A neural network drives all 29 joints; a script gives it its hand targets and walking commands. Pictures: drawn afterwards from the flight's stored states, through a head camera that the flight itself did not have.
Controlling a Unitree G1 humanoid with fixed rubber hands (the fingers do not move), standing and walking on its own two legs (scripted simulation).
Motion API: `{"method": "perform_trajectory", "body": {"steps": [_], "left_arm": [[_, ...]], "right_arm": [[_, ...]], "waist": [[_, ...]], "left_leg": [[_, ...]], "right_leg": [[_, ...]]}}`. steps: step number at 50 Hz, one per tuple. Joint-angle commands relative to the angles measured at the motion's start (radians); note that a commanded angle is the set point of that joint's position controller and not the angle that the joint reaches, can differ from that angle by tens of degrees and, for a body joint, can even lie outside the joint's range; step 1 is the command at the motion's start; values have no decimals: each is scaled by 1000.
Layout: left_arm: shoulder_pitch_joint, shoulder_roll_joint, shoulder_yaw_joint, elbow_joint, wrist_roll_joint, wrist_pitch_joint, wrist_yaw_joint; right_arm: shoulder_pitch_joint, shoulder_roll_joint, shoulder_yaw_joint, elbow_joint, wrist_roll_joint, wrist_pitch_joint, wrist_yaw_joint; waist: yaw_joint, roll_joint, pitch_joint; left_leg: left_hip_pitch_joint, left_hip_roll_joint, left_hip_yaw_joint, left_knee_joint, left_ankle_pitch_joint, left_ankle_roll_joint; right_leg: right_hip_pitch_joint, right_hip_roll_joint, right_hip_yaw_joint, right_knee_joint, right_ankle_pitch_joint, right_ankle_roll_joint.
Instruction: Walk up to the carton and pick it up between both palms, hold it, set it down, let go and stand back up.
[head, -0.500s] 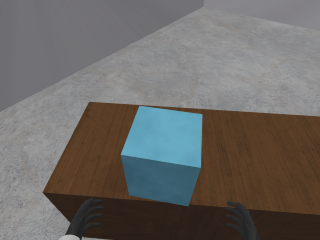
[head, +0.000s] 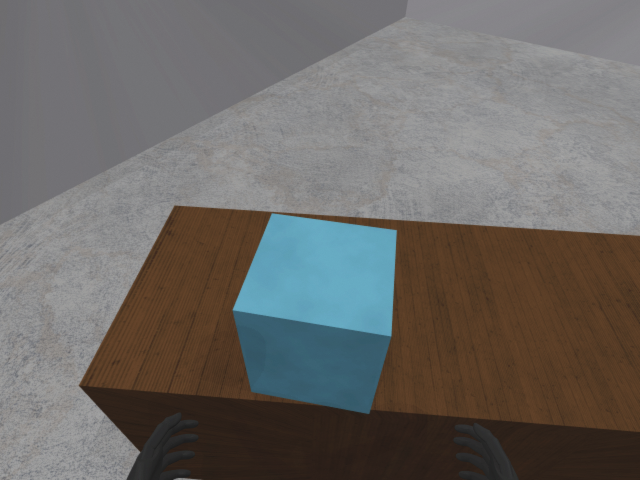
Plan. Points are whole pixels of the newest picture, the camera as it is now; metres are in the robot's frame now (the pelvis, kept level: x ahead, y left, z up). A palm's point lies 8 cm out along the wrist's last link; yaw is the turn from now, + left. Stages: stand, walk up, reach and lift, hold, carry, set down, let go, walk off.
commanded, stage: set down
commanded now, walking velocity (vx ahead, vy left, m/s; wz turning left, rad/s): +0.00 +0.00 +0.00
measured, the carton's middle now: (320, 314) +0.41 +0.02 -0.08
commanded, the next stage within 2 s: let go in 0.28 s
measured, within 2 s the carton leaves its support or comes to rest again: neither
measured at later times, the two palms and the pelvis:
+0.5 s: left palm out of the picture +0.15 +0.23 -0.07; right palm out of the picture +0.14 -0.22 -0.08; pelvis -0.01 +0.01 +0.00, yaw -1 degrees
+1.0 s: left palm out of the picture +0.10 +0.25 -0.09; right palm out of the picture +0.10 -0.24 -0.10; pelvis -0.02 +0.01 -0.01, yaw +0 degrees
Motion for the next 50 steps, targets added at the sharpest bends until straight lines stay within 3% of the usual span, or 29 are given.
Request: {"method": "perform_trajectory", "body": {"steps": [1, 4, 6, 11, 20, 30, 39, 40, 41, 44, 48, 50], "left_arm": [[-116, 112, 16, -165, 9, -13, 29], [-101, 100, 12, -153, 22, 25, 44], [-94, 100, 12, -178, 29, 36, 54], [-82, 103, 7, -190, 29, 66, 63], [-69, 103, 12, -187, 24, 68, 65], [-91, 99, 8, -183, 12, 99, 68], [-84, 104, -1, -209, 19, 94, 82], [70, 174, 37, -75, 46, 1, 88], [103, 193, 42, -54, 39, -26, 82], [56, 172, 34, -65, 41, -69, 71], [65, 155, 24, -42, 33, -74, 65], [74, 166, 26, -26, 34, -76, 64]], "right_arm": [[-102, -84, -35, -100, -5, -6, 15], [-108, -101, -52, -92, -23, 19, 31], [-98, -106, -51, -91, -15, 23, 38], [-98, -133, -81, -86, -40, 31, 49], [-94, -142, -76, -117, -43, 18, 57], [-86, -139, -89, -151, -54, 57, 59], [-75, -142, -99, -161, -52, 71, 66], [20, -221, -84, -106, -27, 161, 36], [24, -206, -78, -118, -19, 196, 30], [20, -198, -67, -126, -20, 230, 29], [39, -209, -66, -107, -27, 242, 36], [34, -210, -64, -103, -30, 246, 39]], "waist": [[0, 40, -39], [-10, 33, -34], [-6, 58, -54], [-18, 42, -85], [-7, 9, -104], [-6, -22, -47], [-6, 23, -64], [25, 109, -155], [13, 84, -165], [-6, 21, -182], [-17, -16, -91], [-12, 3, -46]], "left_leg": [[26, -42, 80, -36, 254, -22], [43, -36, 78, -37, 240, -18], [45, -37, 76, -30, 277, -24], [28, -38, 79, -29, 266, -24], [30, -42, 81, -22, 283, -21], [-38, -38, 93, -39, 173, -5], [-38, -37, 91, -35, 180, -16], [-153, 28, -14, 69, 381, 37], [-119, 47, -24, 56, 314, 49], [-54, 64, -39, 66, 354, 50], [-97, 62, -48, 41, 236, 46], [-126, 60, -57, 27, 197, 49]], "right_leg": [[-108, 1, -28, -97, 185, -14], [-128, 5, -36, -100, 144, -19], [-115, 5, -37, -89, 178, -22], [-103, 11, -45, -73, 202, -14], [-91, 11, -42, -60, 283, -2], [-110, 8, -35, -60, 158, -7], [-102, 5, -34, -48, 165, -9], [-78, -76, 43, 41, 345, 3], [-76, -107, 64, 34, 327, 2], [-113, -106, 62, 48, 383, 4], [-170, -101, 63, 17, 307, 6], [-184, -102, 68, 10, 273, 2]]}}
